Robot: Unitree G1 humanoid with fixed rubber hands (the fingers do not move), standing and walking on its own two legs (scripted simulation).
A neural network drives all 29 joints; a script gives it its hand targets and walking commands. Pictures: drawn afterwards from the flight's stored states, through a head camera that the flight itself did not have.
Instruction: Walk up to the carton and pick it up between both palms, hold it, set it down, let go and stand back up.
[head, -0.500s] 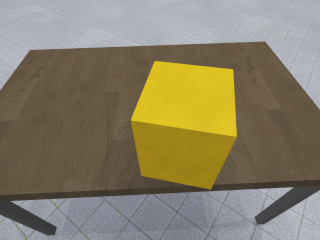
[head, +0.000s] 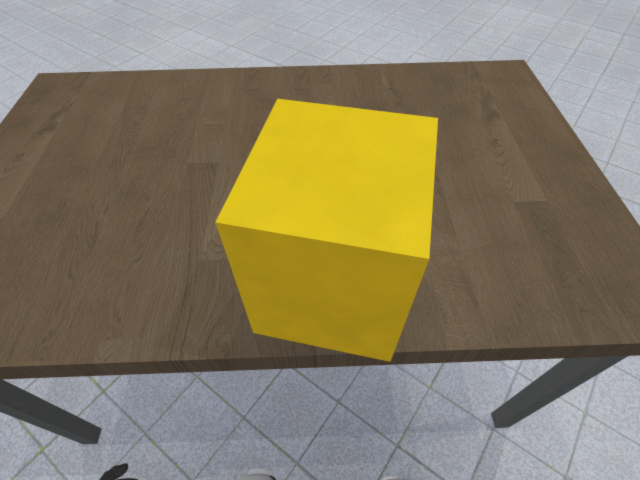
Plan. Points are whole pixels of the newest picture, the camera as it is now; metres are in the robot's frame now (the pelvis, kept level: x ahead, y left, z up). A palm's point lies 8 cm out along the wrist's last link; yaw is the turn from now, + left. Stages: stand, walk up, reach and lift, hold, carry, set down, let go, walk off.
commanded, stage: walk up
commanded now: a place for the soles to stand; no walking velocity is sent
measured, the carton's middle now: (336, 236) +0.42 +0.01 +0.06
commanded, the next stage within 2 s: none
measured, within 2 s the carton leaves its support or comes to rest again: neither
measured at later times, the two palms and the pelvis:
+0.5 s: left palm out of the picture +0.05 +0.23 -0.12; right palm out of the picture +0.07 -0.33 -0.12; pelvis +0.00 -0.05 +0.00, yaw +2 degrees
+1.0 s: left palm out of the picture +0.06 +0.27 -0.10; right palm out of the picture +0.10 -0.31 -0.10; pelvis +0.01 -0.02 +0.02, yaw +4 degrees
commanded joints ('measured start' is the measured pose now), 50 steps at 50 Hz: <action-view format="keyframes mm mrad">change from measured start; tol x32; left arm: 1 211 159 58 -56 0 -25 -10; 50 58 263 17 44 -10 -154 84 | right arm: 1 -78 -373 -80 -129 -18 -12 -22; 50 -6 -249 -53 -74 -45 31 75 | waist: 1 81 284 -297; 4 68 -240 -107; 50 39 -20 -94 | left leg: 1 122 240 -175 -68 128 188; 4 -347 -117 -8 447 -499 28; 7 -183 -87 -195 572 -317 57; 16 184 -21 -143 -90 -115 98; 39 265 9 -191 -234 155 79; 50 -41 5 -141 148 -317 49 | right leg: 1 151 -99 48 -259 86 -46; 5 -88 -403 672 -766 -277 -204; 14 210 -333 377 -459 519 -198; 50 382 -457 259 -701 391 -238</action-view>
